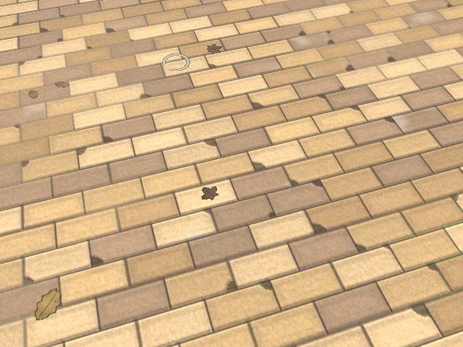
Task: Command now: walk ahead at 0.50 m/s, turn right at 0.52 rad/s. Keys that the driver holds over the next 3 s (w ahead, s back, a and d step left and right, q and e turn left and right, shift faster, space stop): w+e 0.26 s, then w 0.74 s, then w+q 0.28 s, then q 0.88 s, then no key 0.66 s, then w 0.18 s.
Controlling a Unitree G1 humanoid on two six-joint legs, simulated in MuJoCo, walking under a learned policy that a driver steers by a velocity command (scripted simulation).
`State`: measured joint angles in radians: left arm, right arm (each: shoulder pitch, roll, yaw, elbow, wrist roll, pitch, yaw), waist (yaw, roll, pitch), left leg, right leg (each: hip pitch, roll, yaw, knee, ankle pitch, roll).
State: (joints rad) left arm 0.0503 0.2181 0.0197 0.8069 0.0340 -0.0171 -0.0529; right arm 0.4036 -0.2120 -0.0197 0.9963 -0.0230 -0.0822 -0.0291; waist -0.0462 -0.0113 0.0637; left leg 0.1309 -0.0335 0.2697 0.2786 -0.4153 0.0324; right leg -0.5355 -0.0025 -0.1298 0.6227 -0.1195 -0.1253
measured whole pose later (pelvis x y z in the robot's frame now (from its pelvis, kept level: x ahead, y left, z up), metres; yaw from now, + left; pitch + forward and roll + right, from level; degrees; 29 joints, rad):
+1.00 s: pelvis +0.54 -0.06 +0.02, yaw -16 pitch +1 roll +2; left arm 0.06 0.23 0.01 0.82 0.03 -0.03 -0.04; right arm 0.44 -0.21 -0.03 0.98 -0.01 -0.08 0.01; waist -0.06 -0.04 0.04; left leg 0.04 -0.08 0.05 0.19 -0.25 0.06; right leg -0.58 -0.08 -0.03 0.64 -0.06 -0.02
